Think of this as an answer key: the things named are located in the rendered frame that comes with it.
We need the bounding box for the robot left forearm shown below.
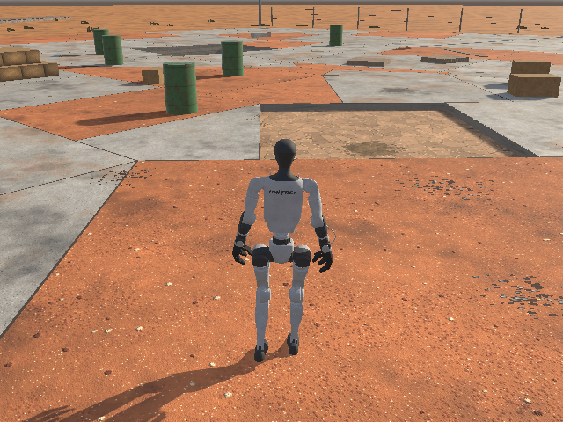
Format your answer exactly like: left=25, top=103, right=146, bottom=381
left=234, top=211, right=252, bottom=247

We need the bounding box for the robot right shin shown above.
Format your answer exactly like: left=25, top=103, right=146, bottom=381
left=290, top=288, right=304, bottom=343

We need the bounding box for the right robot upper arm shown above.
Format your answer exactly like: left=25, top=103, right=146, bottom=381
left=303, top=178, right=324, bottom=228

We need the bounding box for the left robot upper arm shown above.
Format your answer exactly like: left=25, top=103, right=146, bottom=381
left=242, top=177, right=266, bottom=225

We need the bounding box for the robot left foot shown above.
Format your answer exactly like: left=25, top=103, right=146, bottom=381
left=254, top=339, right=268, bottom=362

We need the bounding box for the right robot hand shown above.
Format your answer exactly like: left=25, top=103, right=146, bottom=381
left=312, top=250, right=333, bottom=273

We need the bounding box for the robot right forearm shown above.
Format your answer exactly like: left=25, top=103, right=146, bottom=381
left=315, top=215, right=332, bottom=253

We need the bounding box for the left robot hand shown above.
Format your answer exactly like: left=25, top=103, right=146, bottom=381
left=232, top=244, right=252, bottom=265

